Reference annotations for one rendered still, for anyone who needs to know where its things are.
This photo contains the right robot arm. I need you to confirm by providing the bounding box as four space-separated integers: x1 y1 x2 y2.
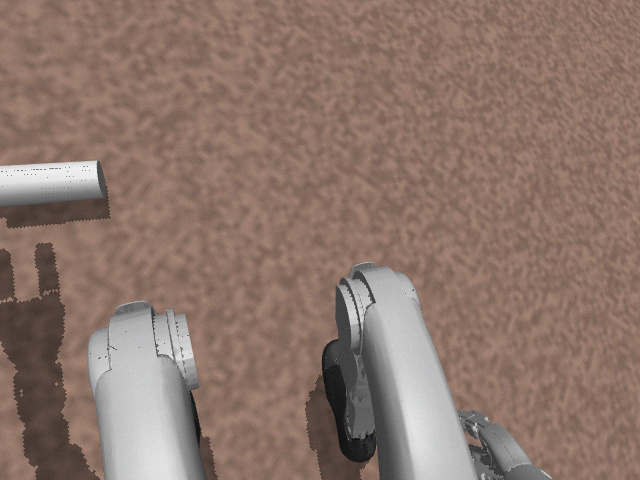
504 464 553 480

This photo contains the bottle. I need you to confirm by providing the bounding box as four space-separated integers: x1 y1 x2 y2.
0 160 106 207

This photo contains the right robot hand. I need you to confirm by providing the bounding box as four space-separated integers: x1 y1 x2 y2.
457 410 533 480

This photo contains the right robot foot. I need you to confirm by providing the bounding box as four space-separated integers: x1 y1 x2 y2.
322 339 376 463

